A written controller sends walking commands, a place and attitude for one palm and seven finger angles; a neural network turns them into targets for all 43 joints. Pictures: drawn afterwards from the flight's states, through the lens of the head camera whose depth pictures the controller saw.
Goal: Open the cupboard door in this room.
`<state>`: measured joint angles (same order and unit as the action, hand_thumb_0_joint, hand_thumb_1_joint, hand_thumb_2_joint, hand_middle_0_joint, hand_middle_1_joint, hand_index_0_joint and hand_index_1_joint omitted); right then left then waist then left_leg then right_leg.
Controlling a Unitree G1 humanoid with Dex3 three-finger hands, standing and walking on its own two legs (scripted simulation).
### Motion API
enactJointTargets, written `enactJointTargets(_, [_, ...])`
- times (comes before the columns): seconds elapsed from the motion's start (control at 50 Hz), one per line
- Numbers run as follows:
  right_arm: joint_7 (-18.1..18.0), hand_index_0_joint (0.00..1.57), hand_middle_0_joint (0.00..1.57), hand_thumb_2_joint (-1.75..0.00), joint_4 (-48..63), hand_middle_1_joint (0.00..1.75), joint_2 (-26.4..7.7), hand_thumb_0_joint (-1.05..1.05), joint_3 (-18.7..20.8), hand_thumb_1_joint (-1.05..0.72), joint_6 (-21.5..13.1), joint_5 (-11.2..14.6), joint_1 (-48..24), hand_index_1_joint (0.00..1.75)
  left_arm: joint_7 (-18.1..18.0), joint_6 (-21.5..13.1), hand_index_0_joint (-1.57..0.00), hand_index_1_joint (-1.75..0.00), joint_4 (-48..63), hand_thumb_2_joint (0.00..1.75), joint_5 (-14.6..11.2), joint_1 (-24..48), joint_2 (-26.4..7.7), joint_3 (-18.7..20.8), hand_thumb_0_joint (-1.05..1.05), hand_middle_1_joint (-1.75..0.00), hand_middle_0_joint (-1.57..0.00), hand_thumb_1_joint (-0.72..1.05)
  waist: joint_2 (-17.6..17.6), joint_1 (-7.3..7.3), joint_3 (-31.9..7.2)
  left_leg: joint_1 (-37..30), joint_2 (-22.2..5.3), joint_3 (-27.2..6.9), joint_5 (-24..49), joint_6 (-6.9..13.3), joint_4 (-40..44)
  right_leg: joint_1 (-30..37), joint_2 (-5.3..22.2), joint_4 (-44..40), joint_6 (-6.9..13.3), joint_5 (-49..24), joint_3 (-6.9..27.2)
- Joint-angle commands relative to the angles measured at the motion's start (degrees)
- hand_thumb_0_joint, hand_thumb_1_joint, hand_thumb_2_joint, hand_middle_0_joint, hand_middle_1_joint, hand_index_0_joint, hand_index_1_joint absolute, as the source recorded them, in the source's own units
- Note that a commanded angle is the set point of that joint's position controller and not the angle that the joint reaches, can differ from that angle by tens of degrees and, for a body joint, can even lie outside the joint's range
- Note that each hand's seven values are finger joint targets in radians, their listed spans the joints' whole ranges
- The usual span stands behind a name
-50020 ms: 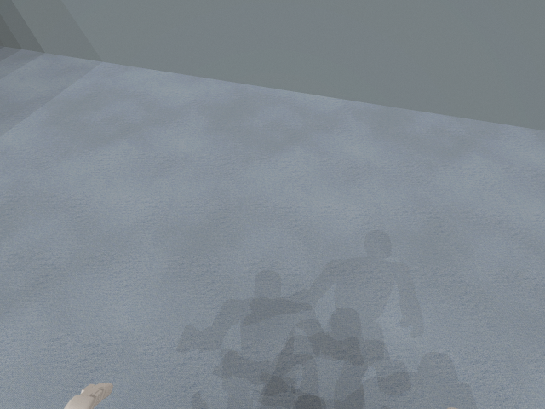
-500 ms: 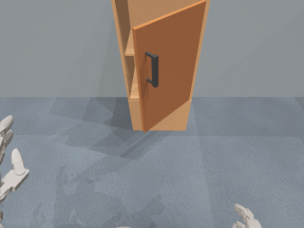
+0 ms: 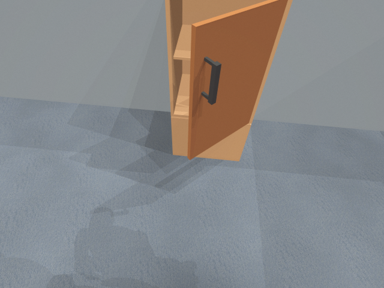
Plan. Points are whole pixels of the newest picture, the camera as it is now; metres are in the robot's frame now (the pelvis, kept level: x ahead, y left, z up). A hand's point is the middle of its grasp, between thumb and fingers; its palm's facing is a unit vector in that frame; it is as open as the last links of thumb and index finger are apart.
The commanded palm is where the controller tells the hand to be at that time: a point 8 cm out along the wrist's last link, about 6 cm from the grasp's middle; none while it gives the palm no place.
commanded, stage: let the arm hang, fingers relaxed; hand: left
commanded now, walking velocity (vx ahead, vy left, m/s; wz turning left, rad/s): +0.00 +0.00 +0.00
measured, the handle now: (209, 81) +0.69 -0.02 +0.04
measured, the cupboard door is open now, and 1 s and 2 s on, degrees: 44 44 44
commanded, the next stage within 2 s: look to check the result in 0.74 s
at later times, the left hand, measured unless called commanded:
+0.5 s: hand out of the picture +0.01 +0.19 -0.16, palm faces +0.01 -0.98 -0.20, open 7.3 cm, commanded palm none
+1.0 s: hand out of the picture +0.03 +0.19 -0.17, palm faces +0.00 -0.98 -0.20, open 7.3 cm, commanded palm none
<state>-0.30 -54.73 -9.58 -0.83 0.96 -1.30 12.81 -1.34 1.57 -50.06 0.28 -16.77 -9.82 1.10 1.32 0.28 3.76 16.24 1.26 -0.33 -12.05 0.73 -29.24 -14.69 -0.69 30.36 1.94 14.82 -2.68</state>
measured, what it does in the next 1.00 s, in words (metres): stands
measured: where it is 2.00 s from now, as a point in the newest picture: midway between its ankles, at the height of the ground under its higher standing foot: outside the picture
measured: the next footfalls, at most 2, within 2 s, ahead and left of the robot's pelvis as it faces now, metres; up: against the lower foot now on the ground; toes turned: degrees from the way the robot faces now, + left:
none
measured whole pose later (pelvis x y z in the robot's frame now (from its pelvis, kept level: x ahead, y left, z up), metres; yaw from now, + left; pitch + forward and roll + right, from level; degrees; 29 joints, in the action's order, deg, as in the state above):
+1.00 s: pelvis +0.03 +0.02 +0.01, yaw -2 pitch -1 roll +0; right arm -1.5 -66.2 -9.6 0.4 -0.6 -1.0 13.8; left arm -1.6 -0.8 -65.7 0.5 -15.0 -8.5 0.5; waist -0.4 0.4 3.4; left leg 9.7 2.4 1.6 -11.2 2.4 -21.9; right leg -8.9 0.4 23.3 0.2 13.4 -0.5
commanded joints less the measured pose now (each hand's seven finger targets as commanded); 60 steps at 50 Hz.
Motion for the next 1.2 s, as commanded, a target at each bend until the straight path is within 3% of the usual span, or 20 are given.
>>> enactJointTargets(0.0, [-0.6, 0.20, 0.20, -0.90, 0.2, 0.30, -5.9, 0.00, 1.7, -0.90, -0.6, -0.2, 0.1, 0.30, -0.2, -2.2, -0.20, -0.30, -2.1, 0.90, 0.4, -1.1, -8.0, 1.3, 0.00, -0.30, -0.20, 0.90, -9.6, 0.12, -3.9, -0.6, -5.0, -5.8, -3.9, 0.9, 8.8, 3.3, 5.7, -10.8, 1.2, 1.4, 8.8])
enactJointTargets(0.08, [-0.8, 0.20, 0.20, -0.90, -3.4, 0.30, -6.2, 0.00, 1.8, -0.90, -0.4, -0.1, 3.4, 0.30, -0.1, -2.3, -0.20, -0.30, -6.9, 0.90, 0.3, -0.4, -7.4, 0.8, 0.00, -0.30, -0.20, 0.90, -0.4, 0.69, -2.6, -2.6, -5.0, -5.1, -3.4, 1.0, 8.9, 1.5, 6.3, -13.6, 1.3, 5.3, 8.5])
enactJointTargets(0.12, [-0.9, 0.20, 0.20, -0.90, -5.1, 0.30, -6.3, 0.00, 1.7, -0.90, -0.5, -0.1, 4.3, 0.30, -0.1, -2.3, -0.20, -0.30, -8.7, 0.90, 0.3, -0.5, -7.2, 0.6, 0.00, -0.30, -0.20, 0.90, 0.0, 0.77, -1.1, -3.3, -5.1, -5.2, -2.8, 1.1, 9.5, 0.3, 6.3, -14.0, 1.3, 5.9, 8.2])
enactJointTargets(0.22, [-1.1, 0.20, 0.20, -0.90, -7.6, 0.30, -6.1, 0.00, 1.5, -0.90, -0.7, 0.0, 5.4, 0.30, -0.3, -2.1, -0.20, -0.30, -12.1, 0.90, 0.1, -1.7, -6.6, 0.3, 0.00, -0.30, -0.20, 0.90, -1.6, 0.49, 0.9, -2.4, -5.6, -5.8, -3.6, 1.3, 11.5, 0.4, 5.9, -13.1, 1.1, 4.7, 7.6])
enactJointTargets(0.3, [-1.2, 0.20, 0.20, -0.90, -8.8, 0.30, -5.5, 0.00, 1.3, -0.90, -1.0, 0.0, 6.2, 0.30, -0.5, -2.2, -0.20, -0.30, -13.5, 0.90, 0.1, -2.4, -6.1, 0.2, 0.00, -0.30, -0.20, 0.90, -1.2, 0.19, -0.5, -2.8, -5.9, -6.0, -1.9, 1.4, 12.2, 2.5, 5.9, -11.9, 0.9, 1.4, 7.3])
enactJointTargets(0.36, [-1.3, 0.20, 0.20, -0.90, -9.3, 0.30, -5.1, 0.00, 1.2, -0.90, -1.1, 0.2, 6.4, 0.30, -0.6, -2.2, -0.20, -0.30, -14.0, 0.90, 0.1, -2.8, -5.7, 0.1, 0.00, -0.30, -0.20, 0.90, -1.2, -0.12, 0.8, -2.1, -6.0, -5.8, -2.3, 1.4, 12.6, 2.5, 5.8, -11.6, 0.7, 1.0, 6.7])
enactJointTargets(0.62, [-1.5, 0.20, 0.20, -0.90, -10.0, 0.30, -3.3, 0.00, 1.6, -0.90, -1.5, 0.0, 6.5, 0.30, -0.9, -2.3, -0.20, -0.30, -14.2, 0.90, 0.4, -2.7, -3.8, 0.3, 0.00, -0.30, -0.20, 0.90, -1.7, 0.10, 1.6, -2.8, -6.0, -5.8, -1.9, 1.5, 13.3, 1.8, 5.8, -10.8, 0.3, -1.4, 6.9])
enactJointTargets(0.72, [-1.5, 0.20, 0.20, -0.90, -10.0, 0.30, -3.8, 0.00, 1.7, -0.90, -1.8, 0.2, 6.3, 0.30, -0.9, -2.7, -0.20, -0.30, -14.1, 0.90, 0.3, -2.5, -4.2, 0.4, 0.00, -0.30, -0.20, 0.90, -0.1, 0.30, -0.4, -5.4, -6.1, -5.1, 3.1, 1.6, 12.0, 2.6, 6.1, -10.7, 0.4, -4.3, 7.2])
enactJointTargets(0.8, [-1.6, 0.20, 0.20, -0.90, -10.1, 0.30, -4.6, 0.00, 1.9, -0.90, -2.1, 0.2, 5.5, 0.30, -0.9, -3.0, -0.20, -0.30, -14.2, 0.90, 0.3, -2.1, -5.0, 0.5, 0.00, -0.30, -0.20, 0.90, -0.9, 0.24, -1.2, -6.8, -6.1, -4.7, 7.0, 1.7, 11.1, 3.7, 6.4, -10.7, 0.5, -6.9, 7.3])
enactJointTargets(0.9, [-1.6, 0.20, 0.20, -0.90, -10.2, 0.30, -5.4, 0.00, 1.9, -0.90, -2.0, 0.3, 4.4, 0.30, -0.9, -3.0, -0.20, -0.30, -14.3, 0.90, 0.3, -1.5, -5.6, 0.5, 0.00, -0.30, -0.20, 0.90, -1.7, 0.27, 0.6, -6.6, -6.1, -4.7, 6.2, 1.6, 11.5, 3.3, 6.4, -11.4, 0.5, -6.2, 7.5])
enactJointTargets(1.04, [-1.6, 0.20, 0.20, -0.90, -9.8, 0.30, -7.4, 0.00, 2.1, -0.90, -2.2, 0.3, 2.7, 0.30, -0.7, -3.2, -0.20, -0.30, -14.2, 0.90, 0.3, -0.4, -7.1, 0.6, 0.00, -0.30, -0.20, 0.90, -1.2, 0.27, -1.8, -8.4, -6.3, -4.8, 8.4, 1.6, 11.1, 4.9, 6.7, -11.7, 0.5, -8.2, 7.6])
enactJointTargets(1.18, [-1.6, 0.20, 0.20, -0.90, -9.5, 0.30, -9.1, 0.00, 2.3, -0.90, -2.3, 0.3, 0.8, 0.30, -0.6, -3.4, -0.20, -0.30, -13.8, 0.90, 0.3, 1.5, -8.6, 0.8, 0.00, -0.30, -0.20, 0.90, -1.2, 0.26, -1.6, -9.0, -6.7, -4.7, 10.9, 1.6, 11.3, 5.8, 6.9, -11.8, 0.5, -11.1, 7.6])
